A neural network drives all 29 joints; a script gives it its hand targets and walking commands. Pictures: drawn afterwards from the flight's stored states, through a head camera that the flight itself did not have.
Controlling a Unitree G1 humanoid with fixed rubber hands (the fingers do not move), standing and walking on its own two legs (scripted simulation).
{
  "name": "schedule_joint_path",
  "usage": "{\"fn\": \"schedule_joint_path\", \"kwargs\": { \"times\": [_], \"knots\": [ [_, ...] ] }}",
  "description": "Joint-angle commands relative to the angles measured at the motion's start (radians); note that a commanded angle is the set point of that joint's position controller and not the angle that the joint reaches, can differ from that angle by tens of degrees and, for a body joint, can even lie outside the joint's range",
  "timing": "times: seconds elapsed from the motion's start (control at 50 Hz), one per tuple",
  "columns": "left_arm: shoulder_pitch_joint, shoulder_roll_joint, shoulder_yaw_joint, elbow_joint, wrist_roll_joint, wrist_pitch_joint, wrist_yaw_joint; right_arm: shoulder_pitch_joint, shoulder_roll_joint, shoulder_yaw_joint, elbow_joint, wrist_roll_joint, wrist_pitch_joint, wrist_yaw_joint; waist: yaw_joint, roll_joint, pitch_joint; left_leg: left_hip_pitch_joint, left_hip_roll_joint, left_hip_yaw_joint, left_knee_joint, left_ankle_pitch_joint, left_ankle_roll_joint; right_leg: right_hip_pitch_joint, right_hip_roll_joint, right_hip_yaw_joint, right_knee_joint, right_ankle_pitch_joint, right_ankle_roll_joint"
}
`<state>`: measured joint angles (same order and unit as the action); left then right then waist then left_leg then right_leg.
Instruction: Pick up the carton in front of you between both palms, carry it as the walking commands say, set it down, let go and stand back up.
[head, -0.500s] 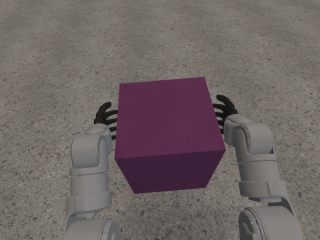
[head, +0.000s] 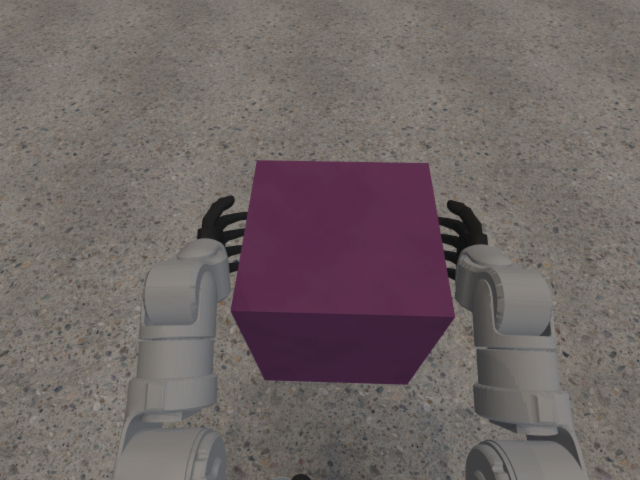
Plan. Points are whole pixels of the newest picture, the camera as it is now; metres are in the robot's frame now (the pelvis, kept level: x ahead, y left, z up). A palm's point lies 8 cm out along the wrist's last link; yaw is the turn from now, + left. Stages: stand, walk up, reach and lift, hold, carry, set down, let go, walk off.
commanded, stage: carry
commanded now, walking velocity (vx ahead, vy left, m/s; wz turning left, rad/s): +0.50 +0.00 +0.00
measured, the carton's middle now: (338, 282) +0.37 +0.01 +0.02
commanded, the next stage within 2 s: none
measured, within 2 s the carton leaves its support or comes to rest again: neither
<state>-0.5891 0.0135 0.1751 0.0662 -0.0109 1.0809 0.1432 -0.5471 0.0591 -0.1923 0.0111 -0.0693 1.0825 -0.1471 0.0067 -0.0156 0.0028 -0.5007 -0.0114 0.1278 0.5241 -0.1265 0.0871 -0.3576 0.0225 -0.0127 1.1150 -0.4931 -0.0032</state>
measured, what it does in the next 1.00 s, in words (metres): walks ahead: right foot, then left foot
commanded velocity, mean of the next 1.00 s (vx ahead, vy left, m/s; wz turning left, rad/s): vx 0.50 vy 0.00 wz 0.00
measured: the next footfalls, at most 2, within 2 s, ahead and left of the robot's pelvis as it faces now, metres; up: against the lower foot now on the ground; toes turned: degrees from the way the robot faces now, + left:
right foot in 0.40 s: +0.41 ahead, -0.13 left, +0.00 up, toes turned -10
left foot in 0.88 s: +0.71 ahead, +0.10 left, +0.00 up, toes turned +12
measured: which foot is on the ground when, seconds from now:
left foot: down 0.00-0.42, up 0.44-0.86, down 0.88-1.00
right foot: up 0.00-0.38, down 0.40-0.92, up 0.94-1.00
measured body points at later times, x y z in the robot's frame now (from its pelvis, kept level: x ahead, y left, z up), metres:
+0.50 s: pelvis +0.31 -0.05 +0.01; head +0.28 -0.05 +0.45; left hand +0.57 +0.11 +0.07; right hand +0.58 -0.19 +0.06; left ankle +0.16 +0.06 -0.65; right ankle +0.37 -0.12 -0.73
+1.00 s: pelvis +0.60 +0.01 +0.01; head +0.58 +0.02 +0.45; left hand +0.88 +0.16 +0.08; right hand +0.87 -0.14 +0.09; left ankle +0.67 +0.09 -0.73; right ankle +0.45 -0.12 -0.64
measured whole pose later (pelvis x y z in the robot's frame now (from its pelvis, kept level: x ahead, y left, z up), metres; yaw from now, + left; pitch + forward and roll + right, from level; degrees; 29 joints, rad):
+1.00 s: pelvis +0.60 +0.01 +0.01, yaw -1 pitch +3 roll +0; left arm -0.17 -0.11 0.12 -0.31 0.11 1.25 0.08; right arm -0.18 0.14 -0.09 -0.27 -0.12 1.23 -0.08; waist -0.01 -0.03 -0.13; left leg -0.41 0.06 0.24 0.51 -0.17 0.07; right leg -0.32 -0.08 -0.06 1.09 -0.44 0.01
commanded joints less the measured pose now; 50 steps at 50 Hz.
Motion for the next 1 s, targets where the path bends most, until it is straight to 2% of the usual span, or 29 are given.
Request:
{"fn": "schedule_joint_path", "kwargs": {
  "times": [0.0, 0.04, 0.12, 0.2, 0.3, 0.34, 0.36, 0.38, 0.4, 0.42, 0.44, 0.46, 0.48, 0.5, 0.52, 0.56, 0.6, 0.64, 0.7, 0.76, 0.82, 0.84, 0.86, 0.88, 0.9, 0.92, 0.94, 0.96, 0.98],
  "knots": [
    [-0.57, -1.073, -0.68, -0.137, -0.343, 0.034, -0.244, -0.634, 0.997, 0.711, -0.157, 0.423, 0.025, 0.248, -0.03, 0.082, -0.556, 0.803, 0.333, -0.453, -0.168, 0.469, 0.09, -0.357, -0.069, 0.021, 0.007, 0.092, 0.009],
    [-0.519, -1.096, -0.675, -0.154, -0.315, 0.046, -0.239, -0.638, 1.025, 0.723, -0.199, 0.444, 0.045, 0.263, -0.024, 0.089, -0.538, 0.747, 0.313, -0.37, -0.211, 0.452, 0.059, -0.29, -0.076, 0.007, -0.121, 0.139, 0.02],
    [-0.354, -1.114, -0.682, -0.189, -0.24, 0.063, -0.229, -0.5, 1.033, 0.722, -0.232, 0.437, 0.084, 0.3, -0.026, 0.147, -0.5, 0.73, 0.283, -0.246, -0.245, 0.49, 0.049, -0.277, -0.058, -0.065, -0.311, 0.185, 0.049],
    [-0.266, -1.103, -0.724, -0.264, -0.209, 0.076, -0.237, -0.361, 1.018, 0.737, -0.236, 0.411, 0.101, 0.331, -0.029, 0.188, -0.408, 0.675, 0.247, -0.155, -0.268, 0.45, 0.038, -0.265, -0.06, -0.117, -0.457, 0.312, 0.044],
    [-0.146, -1.071, -0.775, -0.328, -0.227, 0.106, -0.275, -0.181, 0.973, 0.758, -0.258, 0.347, 0.108, 0.329, -0.034, 0.19, -0.294, 0.614, 0.233, -0.079, -0.258, 0.468, 0.019, -0.172, -0.049, -0.172, -0.631, 0.441, 0.019],
    [-0.083, -1.073, -0.771, -0.319, -0.245, 0.116, -0.294, -0.125, 0.982, 0.762, -0.257, 0.336, 0.111, 0.327, -0.02, 0.17, -0.294, 0.547, 0.224, -0.034, -0.159, 0.485, -0.004, 0.002, -0.025, -0.22, -0.711, 0.459, 0.004],
    [-0.048, -1.071, -0.766, -0.314, -0.25, 0.119, -0.303, -0.087, 0.982, 0.762, -0.261, 0.331, 0.113, 0.326, -0.012, 0.132, -0.329, 0.471, 0.19, 0.01, -0.037, 0.487, -0.024, 0.166, -0.001, -0.244, -0.721, 0.416, -0.005],
    [-0.002, -1.072, -0.759, -0.302, -0.249, 0.12, -0.312, -0.06, 0.973, 0.759, -0.265, 0.324, 0.114, 0.326, 0.002, 0.094, -0.384, 0.325, 0.167, 0.031, 0.108, 0.344, -0.055, 0.367, -0.079, -0.153, -0.702, 0.345, -0.023],
    [0.003, -1.049, -0.745, -0.303, -0.239, 0.117, -0.318, -0.07, 0.978, 0.77, -0.285, 0.332, 0.12, 0.326, 0.012, -0.137, -0.452, 0.074, 0.09, 0.033, 0.417, 0.028, -0.104, 0.558, -0.349, 0.275, -0.767, 0.201, -0.129],
    [0.007, -1.062, -0.742, -0.286, -0.243, 0.108, -0.322, -0.106, 0.973, 0.787, -0.314, 0.339, 0.122, 0.328, 0.02, -0.298, -0.423, -0.169, -0.006, -0.028, 0.589, -0.343, -0.108, 0.632, -0.461, 0.548, -0.876, 0.224, -0.225],
    [-0.005, -1.082, -0.753, -0.316, -0.257, 0.103, -0.325, -0.127, 0.992, 0.801, -0.317, 0.347, 0.115, 0.329, 0.016, -0.216, -0.392, -0.224, 0.052, -0.109, 0.703, -0.363, -0.081, 0.577, -0.461, 0.499, -0.876, 0.275, -0.234],
    [-0.019, -1.106, -0.765, -0.335, -0.269, 0.097, -0.328, -0.137, 1.009, 0.806, -0.331, 0.355, 0.105, 0.33, 0.015, -0.144, -0.384, -0.218, 0.09, -0.124, 0.728, -0.336, -0.065, 0.512, -0.428, 0.415, -0.868, 0.322, -0.215],
    [-0.038, -1.122, -0.774, -0.358, -0.279, 0.09, -0.33, -0.131, 1.032, 0.811, -0.331, 0.362, 0.096, 0.33, 0.008, -0.063, -0.365, -0.194, 0.13, -0.136, 0.687, -0.265, -0.064, 0.432, -0.403, 0.327, -0.89, 0.311, -0.181],
    [-0.054, -1.13, -0.785, -0.381, -0.29, 0.085, -0.331, -0.117, 1.047, 0.815, -0.334, 0.362, 0.088, 0.328, 0.001, -0.03, -0.354, -0.151, 0.157, -0.141, 0.606, -0.208, -0.071, 0.356, -0.378, 0.247, -0.925, 0.264, -0.149],
    [-0.057, -1.13, -0.793, -0.396, -0.297, 0.081, -0.333, -0.105, 1.054, 0.817, -0.336, 0.361, 0.081, 0.325, 0.001, -0.046, -0.348, -0.111, 0.151, -0.115, 0.539, -0.176, -0.08, 0.313, -0.353, 0.175, -0.947, 0.233, -0.132],
    [-0.021, -1.112, -0.801, -0.409, -0.302, 0.077, -0.337, -0.057, 1.055, 0.821, -0.336, 0.349, 0.071, 0.316, 0.002, -0.086, -0.338, -0.082, 0.141, -0.077, 0.422, -0.141, -0.1, 0.283, -0.332, 0.094, -0.987, 0.203, -0.132],
    [0.017, -1.089, -0.803, -0.415, -0.3, 0.075, -0.339, -0.014, 1.043, 0.821, -0.337, 0.336, 0.068, 0.308, 0.001, -0.094, -0.316, -0.094, 0.139, -0.048, 0.287, -0.085, -0.118, 0.302, -0.32, 0.048, -1.011, 0.223, -0.138],
    [0.042, -1.065, -0.802, -0.422, -0.296, 0.077, -0.34, 0.011, 1.024, 0.822, -0.346, 0.33, 0.069, 0.303, 0.004, -0.098, -0.286, -0.098, 0.129, -0.017, 0.17, -0.017, -0.123, 0.326, -0.3, 0.001, -1.009, 0.295, -0.128],
    [0.049, -1.023, -0.796, -0.454, -0.292, 0.086, -0.333, 0.001, 0.984, 0.829, -0.39, 0.338, 0.08, 0.3, 0.01, -0.107, -0.248, -0.101, 0.114, 0.018, 0.079, 0.059, -0.113, 0.361, -0.279, -0.05, -0.99, 0.399, -0.114],
    [0.054, -0.978, -0.781, -0.471, -0.28, 0.108, -0.32, -0.013, 0.933, 0.823, -0.428, 0.349, 0.106, 0.297, 0.015, -0.12, -0.202, -0.093, 0.103, 0.038, 0.02, 0.075, -0.103, 0.388, -0.274, -0.078, -0.959, 0.47, -0.11],
    [0.04, -0.932, -0.768, -0.467, -0.267, 0.135, -0.307, -0.029, 0.88, 0.803, -0.428, 0.352, 0.136, 0.295, 0.017, -0.132, -0.185, -0.004, 0.084, 0.075, -0.044, 0.051, -0.083, 0.407, -0.271, -0.101, -0.872, 0.564, -0.088],
    [0.025, -0.92, -0.766, -0.464, -0.267, 0.144, -0.304, -0.028, 0.867, 0.794, -0.418, 0.35, 0.145, 0.295, 0.005, -0.117, -0.21, 0.105, 0.053, 0.118, -0.081, 0.026, -0.074, 0.381, -0.251, -0.136, -0.773, 0.64, -0.073],
    [0.013, -0.909, -0.765, -0.463, -0.267, 0.153, -0.3, -0.021, 0.855, 0.782, -0.402, 0.348, 0.152, 0.294, -0.009, -0.075, -0.265, 0.289, 0.012, 0.154, -0.086, -0.032, -0.066, 0.309, -0.21, -0.19, -0.612, 0.717, -0.049],
    [0.002, -0.892, -0.761, -0.459, -0.263, 0.162, -0.298, -0.016, 0.842, 0.768, -0.384, 0.342, 0.158, 0.294, -0.028, -0.001, -0.339, 0.507, 0.115, 0.013, -0.1, -0.086, -0.05, 0.155, -0.183, -0.213, -0.412, 0.592, -0.01],
    [-0.044, -0.907, -0.773, -0.479, -0.278, 0.177, -0.296, -0.022, 0.828, 0.745, -0.354, 0.327, 0.155, 0.296, -0.041, 0.265, -0.426, 0.731, 0.375, -0.446, -0.209, -0.244, 0.088, -0.141, -0.068, -0.189, -0.091, 0.365, 0.045],
    [-0.064, -0.915, -0.777, -0.479, -0.285, 0.182, -0.3, -0.017, 0.865, 0.745, -0.346, 0.339, 0.154, 0.297, -0.037, 0.357, -0.413, 0.777, 0.435, -0.62, -0.306, -0.114, 0.138, -0.329, -0.01, -0.105, 0.067, 0.008, 0.035],
    [-0.068, -0.957, -0.782, -0.455, -0.291, 0.178, -0.304, -0.036, 0.891, 0.751, -0.368, 0.35, 0.153, 0.298, -0.033, 0.266, -0.402, 0.741, 0.43, -0.535, -0.276, -0.004, 0.13, -0.366, -0.073, -0.022, 0.166, 0.004, 0.007],
    [-0.069, -0.99, -0.776, -0.449, -0.297, 0.17, -0.309, -0.053, 0.932, 0.762, -0.375, 0.355, 0.149, 0.3, -0.032, 0.164, -0.407, 0.686, 0.408, -0.453, -0.253, 0.06, 0.11, -0.359, -0.112, -0.001, 0.18, 0.046, -0.009],
    [-0.068, -1.022, -0.779, -0.442, -0.296, 0.16, -0.312, -0.075, 0.968, 0.772, -0.39, 0.362, 0.143, 0.304, -0.024, 0.079, -0.388, 0.609, 0.391, -0.366, -0.27, 0.056, 0.069, -0.333, -0.153, 0.015, 0.117, 0.117, -0.017]
  ]
}}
